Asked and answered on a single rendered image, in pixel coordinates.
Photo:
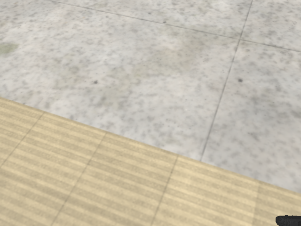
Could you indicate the right robot hand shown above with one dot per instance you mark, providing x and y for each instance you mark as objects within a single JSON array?
[{"x": 288, "y": 220}]

